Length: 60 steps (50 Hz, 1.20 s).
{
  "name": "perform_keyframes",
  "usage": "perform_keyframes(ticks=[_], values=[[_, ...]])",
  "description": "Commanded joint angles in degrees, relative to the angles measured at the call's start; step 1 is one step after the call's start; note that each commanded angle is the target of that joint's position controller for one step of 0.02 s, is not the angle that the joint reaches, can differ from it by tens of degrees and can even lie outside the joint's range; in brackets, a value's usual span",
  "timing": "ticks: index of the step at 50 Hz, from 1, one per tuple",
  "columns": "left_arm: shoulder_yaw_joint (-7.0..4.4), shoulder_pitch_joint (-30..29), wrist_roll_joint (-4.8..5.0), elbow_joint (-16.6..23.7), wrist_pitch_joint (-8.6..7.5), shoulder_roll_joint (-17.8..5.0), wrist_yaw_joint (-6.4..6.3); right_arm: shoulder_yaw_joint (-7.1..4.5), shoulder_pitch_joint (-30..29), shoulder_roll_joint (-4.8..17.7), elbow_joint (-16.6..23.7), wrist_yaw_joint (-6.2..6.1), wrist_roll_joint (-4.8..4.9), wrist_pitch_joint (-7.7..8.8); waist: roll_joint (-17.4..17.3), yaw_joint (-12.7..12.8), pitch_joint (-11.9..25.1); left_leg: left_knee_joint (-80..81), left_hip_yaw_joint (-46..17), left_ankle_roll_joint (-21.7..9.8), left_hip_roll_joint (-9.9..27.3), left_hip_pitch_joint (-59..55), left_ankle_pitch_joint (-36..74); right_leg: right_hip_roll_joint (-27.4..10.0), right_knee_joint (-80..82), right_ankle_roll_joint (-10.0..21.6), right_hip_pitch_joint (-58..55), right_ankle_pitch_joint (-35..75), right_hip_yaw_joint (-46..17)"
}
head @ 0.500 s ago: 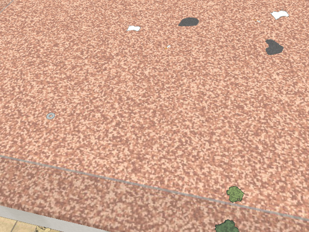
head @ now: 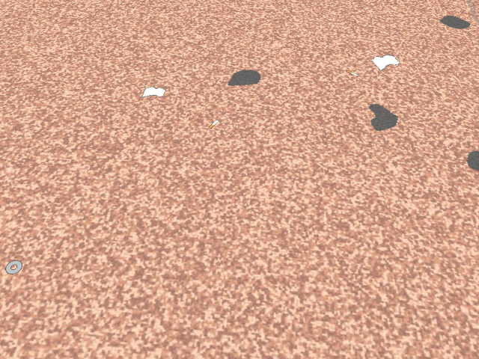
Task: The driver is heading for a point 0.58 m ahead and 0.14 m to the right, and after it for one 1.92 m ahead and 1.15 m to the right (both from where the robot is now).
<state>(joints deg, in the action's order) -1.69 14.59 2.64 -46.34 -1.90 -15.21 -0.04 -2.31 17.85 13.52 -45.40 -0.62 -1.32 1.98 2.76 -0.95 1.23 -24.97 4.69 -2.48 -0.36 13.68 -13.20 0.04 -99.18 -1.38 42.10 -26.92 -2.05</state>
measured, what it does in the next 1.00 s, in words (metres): climbs, turning right: right foot 0.16 m higher, then left foot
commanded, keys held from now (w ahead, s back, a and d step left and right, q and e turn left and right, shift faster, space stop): w+e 0.62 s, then w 0.06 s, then no key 0.32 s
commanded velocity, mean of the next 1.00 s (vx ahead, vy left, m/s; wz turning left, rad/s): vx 0.43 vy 0.00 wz -0.44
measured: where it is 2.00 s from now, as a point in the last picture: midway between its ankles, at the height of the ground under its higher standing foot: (315, 319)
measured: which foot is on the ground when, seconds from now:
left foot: down 0.00-0.32, up 0.34-0.80, down 0.82-1.00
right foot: up 0.00-0.28, down 0.30-0.84, up 0.86-1.00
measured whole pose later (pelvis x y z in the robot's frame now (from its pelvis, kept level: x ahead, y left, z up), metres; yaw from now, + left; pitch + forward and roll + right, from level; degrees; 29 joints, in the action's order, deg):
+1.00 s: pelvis +0.51 -0.13 +0.15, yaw -28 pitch +2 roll +1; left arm -1.9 16.7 0.1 -43.7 -0.7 -15.4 -1.3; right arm -0.8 7.2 12.9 -40.3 0.6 -1.5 4.7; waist 1.4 1.5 -2.4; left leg -23.8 2.4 -4.2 -3.6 21.5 -4.3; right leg 1.2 -67.5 -3.4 25.0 -26.5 -7.1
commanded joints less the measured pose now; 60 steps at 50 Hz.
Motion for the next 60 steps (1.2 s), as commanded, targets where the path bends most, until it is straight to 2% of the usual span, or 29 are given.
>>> perform_keyframes(ticks=[1,5,7,9,12,14,15,16,17,18,20,21,22,24,27,30,34,37,40,41,42,43,44,45,46,48,53,57,60], values=[[2.37,-2.3,0.62,7.4,0.77,5.8,-0.49,0.81,7.2,0.6,-3.8,0.21,-0.33,0.20,-8.3,1.1,-7.2,15.2,-17.4,-10.4,21.0,-7.2,-5.8,-2.6,-30.8,0.5,31.2,-0.6,-3.1],[4.72,-8.8,-0.44,14.4,1.42,8.2,-0.88,1.91,6.9,0.6,-6.6,-0.23,-0.58,-0.37,-4.9,2.7,-9.3,14.9,-6.8,-5.5,18.9,-3.1,-3.5,-1.6,-32.4,1.8,41.5,6.4,-3.5],[5.64,-14.8,-1.68,19.4,0.64,7.4,0.12,2.28,5.3,2.0,-6.2,-0.77,-0.65,-0.19,-4.6,3.1,-8.2,16.1,0.7,-4.2,12.3,7.3,-2.6,-2.7,-12.8,0.8,32.3,15.4,2.4],[6.61,-20.4,-1.97,23.7,0.23,6.7,1.26,1.55,8.9,6.3,-7.7,-2.35,0.17,0.42,-9.7,2.3,-2.8,27.4,1.9,-7.3,13.6,10.2,3.5,-5.5,3.6,1.1,14.6,14.8,8.9],[4.30,-15.0,-2.02,21.8,-0.09,2.7,1.99,0.46,12.3,13.0,-8.9,-2.58,2.87,0.49,-14.3,5.7,8.2,15.9,7.7,-7.8,15.3,-9.5,80.8,2.2,19.7,7.4,-6.4,2.8,18.1],[1.76,-5.2,-1.70,20.0,0.53,-3.0,3.57,-0.69,7.4,16.7,-7.0,-2.89,1.93,-1.76,-19.6,11.6,14.1,-3.3,5.9,-5.9,18.9,-27.2,104.1,5.9,35.9,11.3,-9.0,-2.4,13.6],[-0.22,1.5,-1.38,18.0,0.74,-7.5,4.34,-1.08,7.1,16.2,-5.2,-3.13,1.49,-1.58,-18.0,13.7,18.5,-16.6,3.3,-5.2,18.3,-21.5,94.9,5.1,44.7,13.8,-21.9,0.5,0.3],[-2.48,5.2,-1.42,15.3,0.88,-15.3,4.39,0.59,8.8,7.2,-0.1,-1.53,0.09,0.46,8.5,8.9,22.7,-38.9,-1.1,-1.2,5.7,5.7,32.7,-7.9,63.1,22.9,-41.1,-6.0,-36.4],[-3.06,7.3,-2.73,14.0,1.87,-15.6,1.87,-0.30,4.3,6.6,0.3,1.43,-1.06,3.68,11.2,9.4,26.8,-66.6,-14.7,-0.4,-4.6,21.5,2.3,-16.0,85.3,25.4,-46.5,-18.9,-67.8],[-0.93,7.3,-3.32,11.1,0.45,-10.1,1.35,-1.61,1.5,6.3,2.3,3.42,0.96,5.39,5.7,6.8,16.1,-82.4,-18.8,-1.6,-3.5,31.9,-0.2,-17.9,87.6,21.1,-40.4,-11.7,-64.9],[1.09,6.4,-3.07,4.9,-1.17,-1.5,3.03,0.76,-8.3,1.2,8.2,2.85,1.43,5.52,-3.6,2.1,-3.6,-85.6,-12.7,-4.9,0.4,40.8,-1.6,-11.7,77.7,15.4,-23.2,3.2,-38.5],[2.08,3.7,-3.92,3.5,-1.45,2.8,3.31,1.65,-5.4,-0.5,8.4,2.58,1.31,4.75,-2.4,-1.6,-3.9,-85.8,-11.3,-5.6,2.2,38.0,-0.6,-7.3,75.8,12.9,-17.9,8.3,-26.9],[1.95,1.6,-3.10,2.6,-1.34,4.0,3.69,3.14,-2.5,-2.8,8.8,2.41,1.09,4.17,-1.2,-4.2,-4.2,-83.4,-11.0,-5.8,3.2,35.8,1.4,-2.9,73.7,11.0,-14.7,12.1,-16.7],[0.98,-1.9,-2.08,4.1,-1.83,1.3,3.36,3.24,-2.2,-0.1,10.0,1.80,0.95,3.45,-2.9,-6.2,-4.5,-70.7,-8.7,-4.0,4.8,36.6,3.8,-0.9,77.8,12.5,-13.7,15.6,-12.5],[0.03,1.2,-2.09,3.8,-3.32,-2.4,2.21,2.69,-10.7,3.0,13.1,0.53,-1.70,3.40,-1.4,-3.2,-1.6,-49.7,-3.2,-0.8,3.7,29.9,12.0,0.5,84.2,12.8,-13.1,25.7,-11.1],[-0.67,10.0,-1.62,2.2,-2.97,-3.9,0.08,3.02,-20.4,1.4,15.9,0.17,-0.30,4.22,1.1,2.8,1.0,-30.4,-3.2,1.8,2.2,30.7,17.5,-2.1,85.7,12.0,-25.6,30.7,-13.6],[-0.91,14.4,-1.25,1.4,-2.36,-5.0,-0.88,2.21,-27.9,2.3,16.7,2.21,2.30,4.88,3.9,7.1,-0.2,-9.8,-4.5,3.0,0.8,30.9,17.5,-7.0,86.3,12.7,-40.1,25.4,-17.3],[-1.08,15.1,-1.38,0.1,-0.73,-4.7,-1.14,1.06,-27.7,3.5,16.4,3.17,1.50,5.60,4.7,7.0,-1.2,-2.3,-4.7,1.1,-1.0,23.0,19.2,-8.0,81.6,10.8,-43.1,37.7,-17.2],[-1.77,11.4,-1.81,1.3,0.29,-6.1,-1.72,-0.46,-18.4,5.8,13.2,2.77,0.59,6.02,5.8,2.4,3.1,4.2,-3.7,-1.8,-3.2,9.5,19.8,-5.5,69.3,7.6,-45.6,58.7,-15.6],[-1.65,9.2,-2.28,2.6,0.06,-5.8,-1.53,-0.94,-12.3,7.3,11.3,2.37,-0.03,6.44,5.1,-0.3,7.2,4.9,-5.0,-3.5,-0.1,-0.9,27.0,-3.8,62.5,6.0,-42.5,57.6,-14.6],[-0.99,6.7,-3.57,5.5,-0.62,-4.0,-1.19,-1.27,-4.0,10.1,10.2,1.63,-1.55,6.62,0.2,-3.4,15.8,-2.7,-12.9,-7.2,9.3,-19.3,45.9,-1.0,49.4,4.9,-31.1,41.5,-14.8],[0.40,19.4,-3.67,3.0,-0.93,1.3,-0.58,-1.25,-1.1,10.6,9.1,1.41,-2.19,5.63,-17.7,1.3,24.3,-7.5,-31.0,-19.2,26.0,-39.6,69.5,8.2,29.1,0.0,-13.3,-10.1,-11.3],[-0.28,23.7,-2.48,1.3,-0.90,-4.8,-0.29,-1.26,0.0,7.9,9.1,1.63,-0.14,4.58,-16.0,0.4,29.1,-3.7,-39.2,-20.7,27.3,-38.4,51.4,5.2,21.1,-0.4,-9.6,-11.6,-12.6],[-1.61,16.0,-1.63,2.3,-0.31,-8.3,-0.56,-0.62,-4.6,4.8,10.7,1.03,0.41,3.88,-9.4,-0.7,20.1,-0.6,-32.9,-17.2,23.4,-28.9,40.5,2.8,18.8,-1.4,-7.6,-6.7,-11.1],[-1.73,9.8,-1.98,3.8,0.15,-8.2,-0.97,0.30,-8.2,3.4,10.6,0.69,0.63,3.37,-4.3,-0.1,13.2,2.4,-26.8,-14.2,19.4,-18.9,35.0,1.2,21.3,-1.9,-8.0,-2.6,-8.9],[-1.67,7.2,-2.72,5.4,0.90,-5.7,-1.47,1.15,-11.1,2.7,9.2,0.90,-0.13,3.19,-4.9,3.1,6.3,6.5,-19.7,-12.8,14.6,-5.7,34.2,-1.9,28.2,-2.5,-12.9,1.1,-7.3],[-0.60,7.2,-3.48,5.5,1.76,-0.6,-2.90,0.22,-11.6,5.1,5.7,1.44,-0.48,2.77,-8.5,4.2,6.7,7.9,-11.3,-12.3,10.4,2.1,39.8,-3.1,49.4,-3.8,-23.8,4.5,-2.3],[-1.57,2.5,-2.88,6.1,3.32,-3.0,-3.31,-0.23,-11.0,6.5,4.8,1.28,0.15,0.86,-8.6,2.1,4.5,11.0,-14.4,-11.2,10.8,5.5,5.6,-3.4,58.3,-2.8,-27.7,11.2,-2.1],[-1.55,-0.2,-3.58,6.7,2.83,-2.4,-3.25,0.61,-10.9,4.3,3.9,0.92,0.58,0.11,-7.8,2.5,-0.1,10.8,-15.6,-7.7,8.9,9.7,-11.4,-2.9,69.3,-0.5,-31.8,15.9,-1.3]])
